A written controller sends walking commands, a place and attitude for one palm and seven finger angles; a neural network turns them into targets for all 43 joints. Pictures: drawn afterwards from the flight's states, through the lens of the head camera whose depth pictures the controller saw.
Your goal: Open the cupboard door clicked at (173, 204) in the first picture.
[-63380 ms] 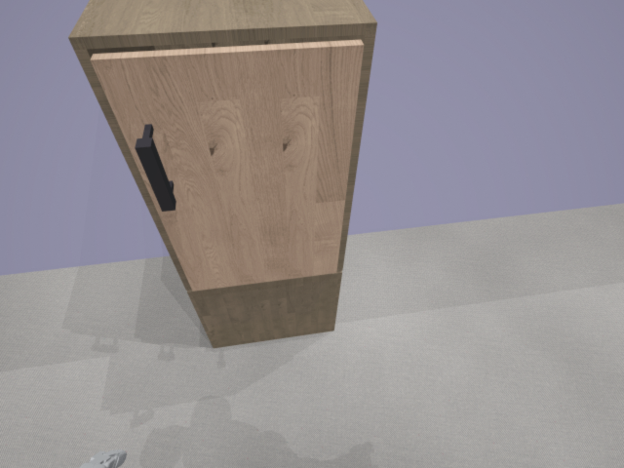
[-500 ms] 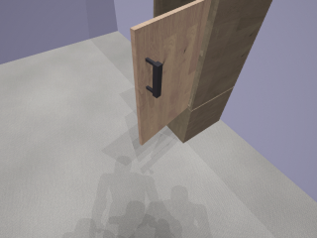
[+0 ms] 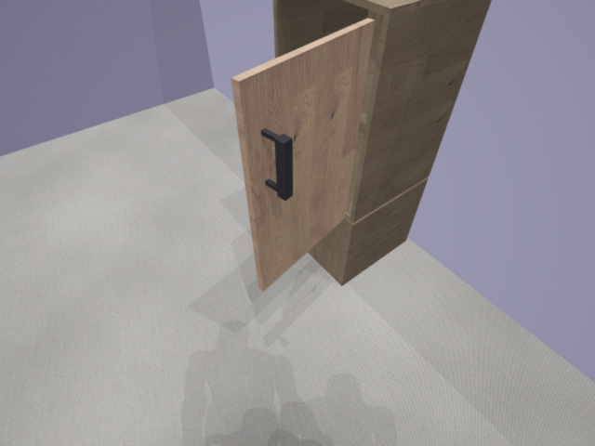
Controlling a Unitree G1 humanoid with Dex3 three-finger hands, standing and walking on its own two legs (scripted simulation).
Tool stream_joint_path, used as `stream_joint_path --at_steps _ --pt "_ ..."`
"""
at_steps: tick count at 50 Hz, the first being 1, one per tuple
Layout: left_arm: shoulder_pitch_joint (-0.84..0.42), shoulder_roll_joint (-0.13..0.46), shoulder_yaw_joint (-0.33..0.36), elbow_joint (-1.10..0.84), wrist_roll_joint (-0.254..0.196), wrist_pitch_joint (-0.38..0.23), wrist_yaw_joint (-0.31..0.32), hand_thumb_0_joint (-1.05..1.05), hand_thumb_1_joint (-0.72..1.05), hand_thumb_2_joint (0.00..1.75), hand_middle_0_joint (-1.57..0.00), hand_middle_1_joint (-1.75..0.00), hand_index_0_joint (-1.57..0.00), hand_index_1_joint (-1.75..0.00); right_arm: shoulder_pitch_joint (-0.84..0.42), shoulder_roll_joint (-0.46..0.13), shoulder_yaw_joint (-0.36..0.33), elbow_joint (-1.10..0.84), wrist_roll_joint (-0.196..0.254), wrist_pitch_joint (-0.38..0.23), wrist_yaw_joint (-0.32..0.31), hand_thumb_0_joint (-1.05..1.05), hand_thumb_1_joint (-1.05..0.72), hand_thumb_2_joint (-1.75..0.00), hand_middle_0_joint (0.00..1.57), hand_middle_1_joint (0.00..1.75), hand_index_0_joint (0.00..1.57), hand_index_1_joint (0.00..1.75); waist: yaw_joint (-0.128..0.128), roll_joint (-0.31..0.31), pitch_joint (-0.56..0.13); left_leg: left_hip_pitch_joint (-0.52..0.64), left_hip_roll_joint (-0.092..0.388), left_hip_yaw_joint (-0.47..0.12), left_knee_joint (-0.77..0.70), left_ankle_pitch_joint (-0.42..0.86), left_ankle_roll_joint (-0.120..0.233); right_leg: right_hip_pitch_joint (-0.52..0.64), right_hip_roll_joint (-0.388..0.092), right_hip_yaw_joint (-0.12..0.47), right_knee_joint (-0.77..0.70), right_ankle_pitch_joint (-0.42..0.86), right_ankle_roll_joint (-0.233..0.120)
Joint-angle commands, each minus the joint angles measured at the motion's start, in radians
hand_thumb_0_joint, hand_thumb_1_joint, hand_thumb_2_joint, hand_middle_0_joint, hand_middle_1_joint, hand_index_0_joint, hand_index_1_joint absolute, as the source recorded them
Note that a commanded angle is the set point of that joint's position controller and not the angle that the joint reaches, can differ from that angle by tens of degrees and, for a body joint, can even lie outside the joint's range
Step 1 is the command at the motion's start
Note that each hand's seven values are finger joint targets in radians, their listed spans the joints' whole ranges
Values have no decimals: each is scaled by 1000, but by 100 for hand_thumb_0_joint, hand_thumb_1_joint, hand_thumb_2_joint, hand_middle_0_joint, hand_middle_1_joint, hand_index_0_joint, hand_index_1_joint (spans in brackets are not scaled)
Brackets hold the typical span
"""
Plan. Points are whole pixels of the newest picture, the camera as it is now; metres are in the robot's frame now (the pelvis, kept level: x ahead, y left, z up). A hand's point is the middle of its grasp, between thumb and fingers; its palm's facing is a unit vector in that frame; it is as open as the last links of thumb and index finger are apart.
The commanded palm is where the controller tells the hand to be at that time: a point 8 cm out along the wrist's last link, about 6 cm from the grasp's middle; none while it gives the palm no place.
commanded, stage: let the arm hang, fingers relaxed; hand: left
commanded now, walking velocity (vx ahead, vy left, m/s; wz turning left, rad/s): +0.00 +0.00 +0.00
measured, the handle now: (276, 164) +0.59 +0.07 +0.05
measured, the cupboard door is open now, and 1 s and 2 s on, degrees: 100 100 100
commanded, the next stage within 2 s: look to check the result in 0.14 s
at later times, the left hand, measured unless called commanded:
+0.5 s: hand out of the picture -0.01 +0.16 -0.17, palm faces +0.05 -0.98 -0.19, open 7.4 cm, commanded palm none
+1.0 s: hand out of the picture +0.02 +0.16 -0.17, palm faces +0.04 -0.98 -0.20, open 7.4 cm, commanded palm none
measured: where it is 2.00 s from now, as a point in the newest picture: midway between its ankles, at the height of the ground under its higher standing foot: outside the picture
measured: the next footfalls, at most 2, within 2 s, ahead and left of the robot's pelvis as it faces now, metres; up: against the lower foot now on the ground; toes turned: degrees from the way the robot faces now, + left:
none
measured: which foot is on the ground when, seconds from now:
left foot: down 0.00-1.00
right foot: down 0.00-1.00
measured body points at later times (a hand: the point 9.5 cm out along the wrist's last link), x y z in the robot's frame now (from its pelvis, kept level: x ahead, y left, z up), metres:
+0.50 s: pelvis +0.01 +0.00 +0.00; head +0.03 -0.01 +0.45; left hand -0.01 +0.21 -0.16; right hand +0.00 -0.21 -0.16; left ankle +0.03 +0.10 -0.74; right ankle -0.01 -0.09 -0.74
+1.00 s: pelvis +0.03 -0.01 +0.00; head +0.05 -0.02 +0.45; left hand +0.02 +0.21 -0.16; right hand +0.03 -0.23 -0.16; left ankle +0.03 +0.10 -0.74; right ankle -0.01 -0.09 -0.74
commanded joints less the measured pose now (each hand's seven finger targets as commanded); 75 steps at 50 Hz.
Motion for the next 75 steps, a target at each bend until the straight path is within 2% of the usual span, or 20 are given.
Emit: stream_joint_path --at_steps 1,4,6,10,11,19,28,37,40,46,54,58,60,62,70,75 --pt "104 107 18 -15 0 -7 1 0 90 90 -20 -30 -20 -30 79 -83 -16 -18 2 -14 -5 0 -90 -90 20 30 20 30 5 10 95 -10 90 -113 -86 20 10 -78 -119 117 -113 28 -7" --pt "98 109 18 -16 -1 -10 -1 0 90 90 -20 -30 -20 -30 76 -87 -16 -19 2 -16 -6 0 -90 -90 20 30 20 30 2 13 84 1 91 -112 -85 39 9 -66 -123 122 -116 49 -7" --pt "97 112 18 -17 -1 -11 0 0 90 90 -20 -30 -20 -30 74 -95 -17 -22 4 -17 -7 0 -90 -90 20 30 20 30 3 -10 73 13 94 -114 -80 52 10 -62 -121 120 -117 52 -6" --pt "94 116 17 -16 -2 -10 -2 0 90 90 -20 -30 -20 -30 68 -99 -17 -21 3 -16 -6 0 -90 -90 20 30 20 30 2 10 82 17 93 -112 -84 54 8 -62 -127 119 -124 56 -6" --pt "96 118 18 -15 -1 -12 -1 0 90 90 -20 -30 -20 -30 68 -103 -18 -22 5 -16 -7 0 -90 -90 20 30 20 30 2 -13 77 21 95 -112 -81 55 9 -62 -124 118 -126 52 -5" --pt "86 126 16 -13 -2 -12 -3 0 90 90 -20 -30 -20 -30 54 -113 -18 -19 4 -17 -7 0 -90 -90 20 30 20 30 -1 9 67 37 98 -113 -84 84 9 -46 -129 119 -125 88 -3" --pt "73 127 15 -8 -1 -11 -3 0 90 90 -20 -30 -20 -30 34 -122 -17 -19 4 -19 -9 0 -90 -90 20 30 20 30 -1 1 72 47 103 -116 -92 98 8 -40 -127 114 -126 98 0" --pt "61 141 17 -12 0 -16 -2 0 90 90 -20 -30 -20 -30 19 -130 -20 -18 4 -22 -9 0 -90 -90 20 30 20 30 0 -12 45 66 103 -113 -83 142 7 -13 -133 113 -124 167 2" --pt "56 141 16 -12 -2 -15 -3 0 90 90 -20 -30 -20 -30 14 -133 -17 -17 4 -22 -10 0 -90 -90 20 30 20 30 0 10 55 64 104 -112 -89 140 5 -13 -132 118 -128 163 1" --pt "54 154 21 -17 -1 -19 -2 0 90 90 -20 -30 -20 -30 7 -147 -21 -21 7 -24 -12 0 -90 -90 20 30 20 30 4 -20 39 82 106 -108 -79 174 7 2 -133 112 -123 233 5" --pt "46 159 21 -18 -2 -19 -1 0 90 90 -20 -30 -20 -30 8 -147 -21 -19 5 -24 -13 0 -90 -90 20 30 20 30 1 -11 27 87 107 -100 -76 188 3 28 -139 110 -122 290 8" --pt "41 162 21 -20 -1 -17 -1 0 90 90 -20 -30 -20 -30 11 -147 -20 -18 5 -21 -13 0 -90 -90 20 30 20 30 1 -16 49 74 105 -101 -78 170 2 24 -139 112 -128 279 13" --pt "47 164 20 -17 -3 -18 -1 0 90 90 -20 -30 -20 -30 8 -147 -19 -18 5 -22 -13 0 -90 -90 20 30 20 30 2 -12 32 87 105 -100 -76 179 2 29 -140 113 -127 289 12" --pt "39 163 21 -19 -2 -17 -1 0 90 90 -20 -30 -20 -30 7 -149 -21 -19 5 -21 -14 0 -90 -90 20 30 20 30 1 -9 47 82 105 -100 -75 174 2 23 -139 112 -131 282 12" --pt "38 170 22 -19 -3 -18 -2 0 90 90 -20 -30 -20 -30 3 -154 -19 -20 6 -23 -15 0 -90 -90 20 30 20 30 2 -7 34 94 107 -99 -75 191 1 38 -139 112 -131 309 12" --pt "37 167 20 -17 -3 -16 -3 0 90 90 -20 -30 -20 -30 2 -156 -19 -21 5 -21 -15 0 -90 -90 20 30 20 30 2 -1 54 87 107 -101 -82 174 1 26 -139 114 -140 271 9"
